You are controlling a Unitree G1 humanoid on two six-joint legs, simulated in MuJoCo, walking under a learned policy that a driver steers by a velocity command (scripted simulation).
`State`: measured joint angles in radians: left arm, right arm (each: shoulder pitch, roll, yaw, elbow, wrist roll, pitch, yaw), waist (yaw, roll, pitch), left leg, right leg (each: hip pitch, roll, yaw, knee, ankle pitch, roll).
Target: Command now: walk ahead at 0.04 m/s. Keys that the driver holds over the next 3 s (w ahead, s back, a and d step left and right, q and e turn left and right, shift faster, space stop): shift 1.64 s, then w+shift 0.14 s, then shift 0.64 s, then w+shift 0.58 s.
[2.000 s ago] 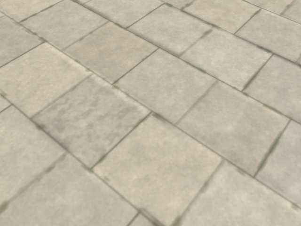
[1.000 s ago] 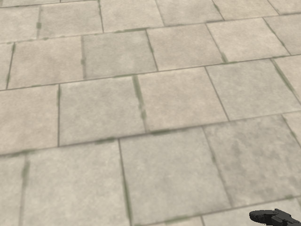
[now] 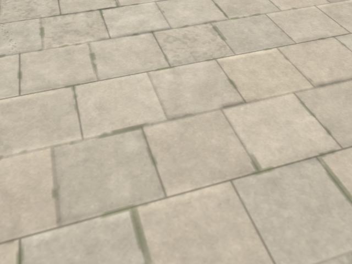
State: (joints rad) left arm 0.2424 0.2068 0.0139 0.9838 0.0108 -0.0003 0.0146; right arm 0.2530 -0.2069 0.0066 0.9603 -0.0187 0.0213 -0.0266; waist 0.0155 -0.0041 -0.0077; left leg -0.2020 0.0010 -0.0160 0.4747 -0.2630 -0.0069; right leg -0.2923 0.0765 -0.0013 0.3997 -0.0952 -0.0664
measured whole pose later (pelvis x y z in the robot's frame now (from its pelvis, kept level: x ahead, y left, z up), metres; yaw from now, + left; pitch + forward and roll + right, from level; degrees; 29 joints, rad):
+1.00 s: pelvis +0.04 +0.02 +0.00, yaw +0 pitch -1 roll -1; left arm 0.25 0.14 0.01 1.19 0.01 0.00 0.05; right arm 0.33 -0.14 0.01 1.13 -0.01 -0.01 -0.05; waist 0.00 0.01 0.02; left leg -0.08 -0.02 -0.01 0.40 -0.29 0.03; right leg -0.20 0.06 0.03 0.38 -0.16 -0.04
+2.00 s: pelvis +0.15 -0.01 -0.02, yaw +0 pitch +0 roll +0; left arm 0.15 0.19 0.06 1.01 0.02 -0.07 0.01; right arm 0.50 -0.18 -0.03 1.15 -0.02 -0.06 -0.03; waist -0.03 0.04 0.04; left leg -0.06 0.01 -0.02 0.66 -0.51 0.01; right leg -0.38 0.01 -0.08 0.60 -0.20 -0.06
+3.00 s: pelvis +0.50 +0.08 +0.00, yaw +0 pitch +1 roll +1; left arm 0.24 0.23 0.06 0.96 0.03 -0.09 -0.04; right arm 0.35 -0.21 -0.07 1.00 -0.03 -0.09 0.02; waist 0.00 -0.03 -0.02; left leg -0.16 -0.05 0.11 0.41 -0.27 0.07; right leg -0.53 -0.09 0.00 1.22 -0.20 -0.11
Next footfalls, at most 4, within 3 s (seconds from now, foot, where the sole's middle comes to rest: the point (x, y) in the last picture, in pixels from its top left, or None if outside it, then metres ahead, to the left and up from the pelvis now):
1.96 right None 0.25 -0.10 -0.78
2.30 left None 0.28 0.09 -0.78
2.82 left None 0.51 0.16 -0.78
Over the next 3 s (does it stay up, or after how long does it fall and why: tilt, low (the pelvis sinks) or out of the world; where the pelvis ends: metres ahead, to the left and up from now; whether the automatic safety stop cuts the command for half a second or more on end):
stays up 0.50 0.08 0.00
